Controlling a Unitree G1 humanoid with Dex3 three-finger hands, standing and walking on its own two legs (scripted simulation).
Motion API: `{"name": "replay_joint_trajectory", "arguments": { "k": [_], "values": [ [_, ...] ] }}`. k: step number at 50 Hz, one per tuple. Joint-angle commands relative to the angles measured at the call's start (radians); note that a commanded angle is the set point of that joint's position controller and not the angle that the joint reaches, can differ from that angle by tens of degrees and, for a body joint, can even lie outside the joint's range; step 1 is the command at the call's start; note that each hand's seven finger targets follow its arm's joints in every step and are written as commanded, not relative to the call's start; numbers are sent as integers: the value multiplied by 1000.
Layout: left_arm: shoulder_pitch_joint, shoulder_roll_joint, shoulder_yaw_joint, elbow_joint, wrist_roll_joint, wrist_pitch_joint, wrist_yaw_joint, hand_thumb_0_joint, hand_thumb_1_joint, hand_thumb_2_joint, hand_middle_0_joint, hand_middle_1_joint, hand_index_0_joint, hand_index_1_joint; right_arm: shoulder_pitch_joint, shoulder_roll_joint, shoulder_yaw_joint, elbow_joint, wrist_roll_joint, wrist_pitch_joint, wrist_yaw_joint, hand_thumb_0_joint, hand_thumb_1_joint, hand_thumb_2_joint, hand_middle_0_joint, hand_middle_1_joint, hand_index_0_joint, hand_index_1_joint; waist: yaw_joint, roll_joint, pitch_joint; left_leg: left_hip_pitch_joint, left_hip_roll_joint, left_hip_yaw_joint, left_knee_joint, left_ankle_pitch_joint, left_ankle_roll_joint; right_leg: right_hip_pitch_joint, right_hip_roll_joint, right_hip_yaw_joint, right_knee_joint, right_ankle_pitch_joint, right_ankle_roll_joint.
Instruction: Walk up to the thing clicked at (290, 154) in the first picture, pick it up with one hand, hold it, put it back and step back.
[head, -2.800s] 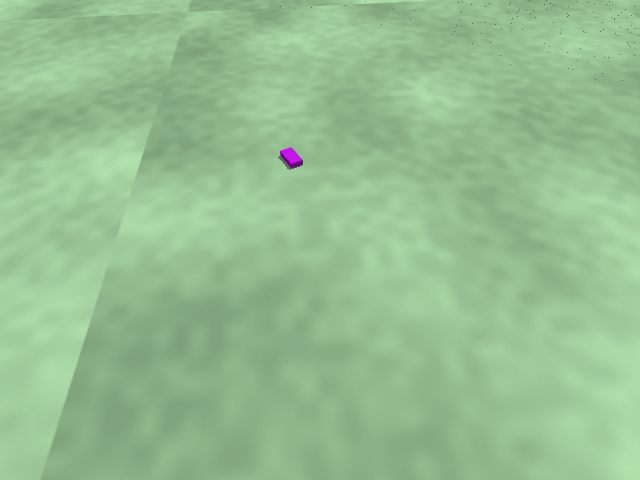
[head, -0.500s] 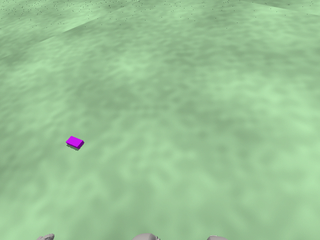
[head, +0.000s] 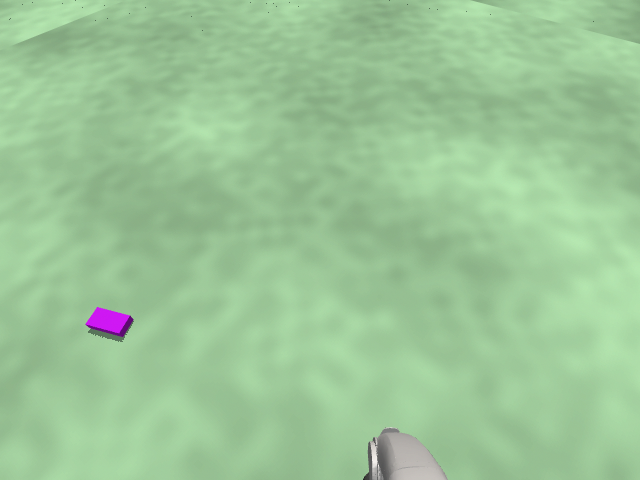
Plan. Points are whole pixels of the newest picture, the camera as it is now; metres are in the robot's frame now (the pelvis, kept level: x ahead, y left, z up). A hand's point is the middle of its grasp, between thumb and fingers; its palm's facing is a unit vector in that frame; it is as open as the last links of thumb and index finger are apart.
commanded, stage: walk up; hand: left
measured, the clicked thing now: (109, 321) +0.71 +0.72 -0.74
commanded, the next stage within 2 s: none
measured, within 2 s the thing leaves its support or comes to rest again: neither
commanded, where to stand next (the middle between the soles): +0.27 +0.59 m, yaw -15 degrees
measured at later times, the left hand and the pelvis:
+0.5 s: hand out of the picture +0.17 +0.57 -0.14, palm faces -0.09 -0.76 -0.65, open 7.3 cm; pelvis +0.08 +0.22 -0.04, yaw -5 degrees
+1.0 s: hand out of the picture +0.26 +0.71 -0.13, palm faces -0.14 -0.79 -0.60, open 7.3 cm; pelvis +0.14 +0.41 -0.03, yaw -8 degrees
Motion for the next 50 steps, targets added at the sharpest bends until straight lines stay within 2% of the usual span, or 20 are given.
{"name": "replay_joint_trajectory", "arguments": {
  "k": [1, 4, 5, 7, 13, 19, 22, 23, 24, 25, 27, 31, 33, 36, 37, 38, 39, 40, 45, 50],
  "values": [
    [113, 173, 61, -64, -6, -15, 18, 0, 900, 900, -200, -300, -200, -300, -62, -217, -62, -121, -5, -9, -17, 0, -900, -900, 200, 300, 200, 300, 41, 169, -104, 63, 200, -202, -202, 442, 121, 164, -10, -17, -215, 116, -19],
    [366, 261, 118, -22, 14, -17, 45, 0, 900, 900, -200, -300, -200, -300, -124, -169, -41, -174, 12, -3, -12, 0, -900, -900, 200, 300, 200, 300, 206, -50, -198, -219, 105, -77, 201, 414, -35, 661, -56, 105, -503, 258, -67],
    [370, 321, 135, -54, 25, -18, 57, 0, 900, 900, -200, -300, -200, -300, -36, -121, -26, -168, 17, 0, -14, 0, -900, -900, 200, 300, 200, 300, 193, -239, -229, -450, 5, -100, 421, -199, -103, 794, -333, 526, -562, 242, -168],
    [169, 331, 123, -144, 1, -11, 71, 0, 900, 900, -200, -300, -200, -300, 2, -254, -69, -138, 4, 38, -31, 0, -900, -900, 200, 300, 200, 300, 118, 14, -180, -457, 46, -295, 706, -203, -135, 536, -503, 782, -686, -90, -342],
    [6, 308, 117, -166, 42, -38, 48, 0, 900, 900, -200, -300, -200, -300, 40, -262, -78, -67, 9, 49, 6, 0, -900, -900, 200, 300, 200, 300, 33, -113, -57, -289, 119, -269, 598, -12, -79, 140, -236, 298, -603, -138, -180],
    [52, 385, 147, -147, 62, -29, 38, 0, 900, 900, -200, -300, -200, -300, -38, -254, -84, -87, 9, 44, 22, 0, -900, -900, 200, 300, 200, 300, 81, -171, -89, -225, 93, -139, 313, -149, -75, 117, -211, 301, -517, -217, -191],
    [-44, 358, 131, -153, 60, -15, 42, 0, 900, 900, -200, -300, -200, -300, 147, -251, -97, -31, 4, 31, 12, 0, -900, -900, 200, 300, 200, 300, -35, -96, -152, 35, 44, -76, 84, -73, -66, -4, -167, 204, -310, -159, -126],
    [-47, 275, 102, -148, 61, -6, 46, 0, 900, 900, -200, -300, -200, -300, 270, -279, -112, 4, -12, 22, 3, 0, -900, -900, 200, 300, 200, 300, -113, 82, -157, 165, 43, -174, -89, -174, -58, -134, -72, 115, -17, -136, -66],
    [-90, 157, 63, -175, 33, -6, 57, 0, 900, 900, -200, -300, -200, -300, 228, -413, -124, -15, -7, 13, -7, 0, -900, -900, 200, 300, 200, 300, -117, 452, -54, 89, 298, -694, -393, -286, 20, -387, 158, 28, 218, -305, -14],
    [-117, 208, 60, -154, 39, -17, 74, 0, 900, 900, -200, -300, -200, -300, 70, -478, -132, -44, 15, 4, -18, 0, -900, -900, 200, 300, 200, 300, -50, 406, 10, -2, 372, -887, -468, -297, 132, -348, 64, 148, 301, -245, -47],
    [-59, 243, 71, -77, 6, -17, 68, 0, 900, 900, -200, -300, -200, -300, 12, -337, -93, -69, 5, 0, -33, 0, -900, -900, 200, 300, 200, 300, -15, 141, 25, 39, 274, -570, -276, 14, 63, -319, 33, 161, 281, -103, -19],
    [51, 204, 62, -33, -6, -19, 44, 0, 900, 900, -200, -300, -200, -300, -14, -263, -70, -69, 2, -4, -38, 0, -900, -900, 200, 300, 200, 300, 20, 242, -44, 146, 206, -335, -126, 562, 123, -106, 3, 41, 44, -79, 4],
    [52, 182, 59, -54, -8, -17, 42, 0, 900, 900, -200, -300, -200, -300, -1, -243, -60, -85, -5, 2, -39, 0, -900, -900, 200, 300, 200, 300, 18, 225, -53, 110, 215, -297, -123, 623, 148, 22, 2, -6, -98, -34, -3],
    [254, 201, 85, -26, 2, -15, 54, 0, 900, 900, -200, -300, -200, -300, -97, -214, -48, -144, 9, 18, -29, 0, -900, -900, 200, 300, 200, 300, 158, 99, -142, -71, 118, -158, 100, 547, 48, 465, 15, -9, -478, 302, -23],
    [332, 279, 117, -31, 18, -12, 67, 0, 900, 900, -200, -300, -200, -300, -45, -170, -35, -156, 20, 15, -28, 0, -900, -900, 200, 300, 200, 300, 196, -2, -199, -214, 73, -147, 272, 432, -30, 654, -65, 165, -516, 250, -64],
    [319, 326, 130, -72, 29, -10, 76, 0, 900, 900, -200, -300, -200, -300, 41, -129, -25, -150, 22, 20, -29, 0, -900, -900, 200, 300, 200, 300, 163, -148, -256, -411, 6, -182, 453, -218, -83, 770, -369, 593, -549, 275, -177],
    [222, 333, 120, -123, 27, -4, 76, 0, 900, 900, -200, -300, -200, -300, 48, -223, -55, -135, 11, 45, -44, 0, -900, -900, 200, 300, 200, 300, 143, 32, -251, -385, 24, -278, 641, -258, -107, 598, -484, 746, -641, 41, -296],
    [150, 330, 120, -150, 22, -6, 82, 0, 900, 900, -200, -300, -200, -300, 23, -257, -72, -135, 7, 53, -50, 0, -900, -900, 200, 300, 200, 300, 125, 59, -197, -394, 46, -313, 742, -219, -103, 491, -495, 756, -673, -43, -339],
    [19, 289, 110, -169, 44, -23, 57, 0, 900, 900, -200, -300, -200, -300, 65, -250, -83, -88, 7, 54, -18, 0, -900, -900, 200, 300, 200, 300, 54, -76, -60, -286, 86, -301, 669, -64, -61, 152, -270, 335, -551, -42, -207],
    [15, 372, 143, -165, 63, -22, 44, 0, 900, 900, -200, -300, -200, -300, 2, -239, -85, -113, 9, 59, 9, 0, -900, -900, 200, 300, 200, 300, 75, -198, -74, -197, 101, -174, 359, -145, -66, 70, -227, 282, -508, -173, -191]
  ]
}}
